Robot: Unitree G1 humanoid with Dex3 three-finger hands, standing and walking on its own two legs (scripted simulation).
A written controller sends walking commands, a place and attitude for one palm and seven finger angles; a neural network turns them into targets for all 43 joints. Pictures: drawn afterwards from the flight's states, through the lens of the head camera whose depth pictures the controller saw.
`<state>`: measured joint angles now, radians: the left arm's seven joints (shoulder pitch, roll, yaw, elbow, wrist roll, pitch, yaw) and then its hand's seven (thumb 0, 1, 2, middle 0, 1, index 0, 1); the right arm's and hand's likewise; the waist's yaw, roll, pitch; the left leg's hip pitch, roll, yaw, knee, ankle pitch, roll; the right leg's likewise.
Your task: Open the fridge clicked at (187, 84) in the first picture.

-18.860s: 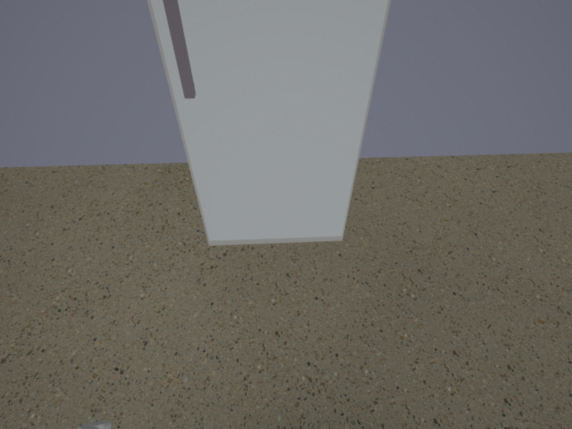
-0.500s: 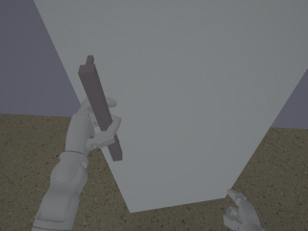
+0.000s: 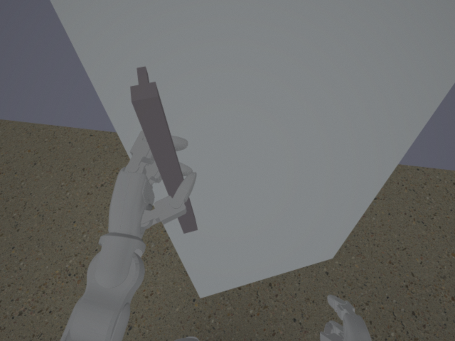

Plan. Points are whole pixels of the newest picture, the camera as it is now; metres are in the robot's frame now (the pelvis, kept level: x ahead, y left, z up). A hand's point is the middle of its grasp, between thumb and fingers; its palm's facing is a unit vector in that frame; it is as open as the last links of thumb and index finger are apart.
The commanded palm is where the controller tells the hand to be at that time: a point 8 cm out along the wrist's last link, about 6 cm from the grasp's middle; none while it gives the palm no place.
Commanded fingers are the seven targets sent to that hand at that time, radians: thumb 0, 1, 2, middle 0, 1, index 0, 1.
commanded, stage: walk backward, drawing the door open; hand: left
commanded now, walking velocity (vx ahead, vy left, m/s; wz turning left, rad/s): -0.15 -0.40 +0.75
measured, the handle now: (171, 167) +0.34 +0.08 +0.16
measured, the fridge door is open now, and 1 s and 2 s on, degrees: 26 48 82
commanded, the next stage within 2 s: stop walking and hold the door back in 1.82 s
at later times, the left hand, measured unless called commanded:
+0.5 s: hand (213, 245) +0.22 +0.02 +0.15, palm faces +0.29 -0.94 -0.16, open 7.3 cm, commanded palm +0.17 +0.06 +0.16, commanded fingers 0.00 0.90 0.90 -0.45 -1.40 -0.45 -1.40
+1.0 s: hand (279, 302) +0.15 -0.05 +0.16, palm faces +0.79 -0.57 -0.21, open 6.7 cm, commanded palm +0.09 -0.05 +0.16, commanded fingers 0.00 0.90 0.90 -0.45 -1.40 -0.45 -1.40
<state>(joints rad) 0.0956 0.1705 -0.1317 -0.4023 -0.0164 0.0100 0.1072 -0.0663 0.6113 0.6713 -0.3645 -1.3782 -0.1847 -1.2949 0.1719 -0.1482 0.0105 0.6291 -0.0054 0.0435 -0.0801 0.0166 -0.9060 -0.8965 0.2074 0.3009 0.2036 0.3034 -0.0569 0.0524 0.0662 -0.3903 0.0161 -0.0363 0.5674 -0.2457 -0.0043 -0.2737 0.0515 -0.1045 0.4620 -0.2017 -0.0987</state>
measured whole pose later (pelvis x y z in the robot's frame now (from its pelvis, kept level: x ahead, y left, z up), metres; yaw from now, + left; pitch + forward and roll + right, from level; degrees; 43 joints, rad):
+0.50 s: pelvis -0.02 -0.17 -0.01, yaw +25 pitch +1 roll +0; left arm 0.05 0.20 -0.08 -0.51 -0.01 -0.04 0.04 -0.07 0.57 0.80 -0.44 -1.39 -0.19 -1.30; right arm 0.10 -0.19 -0.04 0.60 -0.01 -0.10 -0.10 0.02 -0.91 -0.90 0.20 0.30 0.20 0.30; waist -0.06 0.00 0.18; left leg -0.39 0.02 0.08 0.82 -0.45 -0.02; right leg -0.36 -0.04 -0.17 0.62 -0.28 -0.06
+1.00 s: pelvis +0.06 -0.37 -0.01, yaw +47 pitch +1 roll +1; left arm 0.14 0.26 0.12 -0.49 -0.06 -0.05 0.11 -0.05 0.62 0.82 -0.45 -1.40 -0.24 -1.33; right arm 0.12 -0.20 -0.02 0.59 -0.01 -0.06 -0.10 0.02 -0.91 -0.90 0.21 0.30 0.20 0.30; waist -0.05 -0.01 0.16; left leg -0.43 0.00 0.13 0.91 -0.54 -0.04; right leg -0.32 -0.09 -0.16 0.59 -0.28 -0.02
